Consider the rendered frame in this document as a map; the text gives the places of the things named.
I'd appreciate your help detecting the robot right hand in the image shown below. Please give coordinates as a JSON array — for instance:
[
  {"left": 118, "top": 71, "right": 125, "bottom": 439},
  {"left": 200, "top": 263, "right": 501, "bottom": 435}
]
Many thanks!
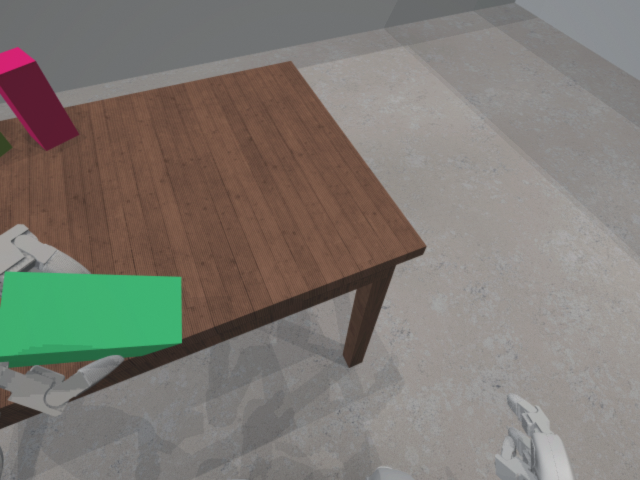
[{"left": 495, "top": 393, "right": 576, "bottom": 480}]

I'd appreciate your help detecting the robot left hand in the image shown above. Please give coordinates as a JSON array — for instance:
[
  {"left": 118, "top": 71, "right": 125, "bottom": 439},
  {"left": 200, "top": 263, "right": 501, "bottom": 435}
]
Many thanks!
[{"left": 0, "top": 224, "right": 125, "bottom": 417}]

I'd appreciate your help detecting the sponge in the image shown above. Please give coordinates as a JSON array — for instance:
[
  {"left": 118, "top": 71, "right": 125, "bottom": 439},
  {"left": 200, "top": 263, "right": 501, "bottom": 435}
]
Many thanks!
[{"left": 0, "top": 272, "right": 182, "bottom": 368}]

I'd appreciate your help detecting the table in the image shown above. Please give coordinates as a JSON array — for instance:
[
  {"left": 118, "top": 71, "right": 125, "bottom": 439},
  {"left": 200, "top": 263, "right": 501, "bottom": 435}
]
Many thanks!
[{"left": 0, "top": 61, "right": 427, "bottom": 429}]

